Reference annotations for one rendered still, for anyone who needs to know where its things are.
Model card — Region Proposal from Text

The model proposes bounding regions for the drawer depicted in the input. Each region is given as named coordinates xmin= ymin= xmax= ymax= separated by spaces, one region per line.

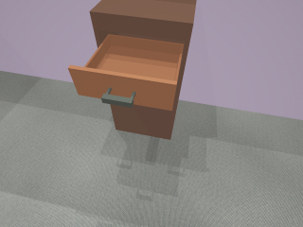
xmin=68 ymin=34 xmax=184 ymax=111

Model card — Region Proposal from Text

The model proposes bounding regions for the handle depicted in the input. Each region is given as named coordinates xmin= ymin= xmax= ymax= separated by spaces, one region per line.
xmin=101 ymin=87 xmax=136 ymax=108

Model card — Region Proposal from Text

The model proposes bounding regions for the cabinet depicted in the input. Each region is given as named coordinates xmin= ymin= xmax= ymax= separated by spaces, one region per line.
xmin=89 ymin=0 xmax=197 ymax=140

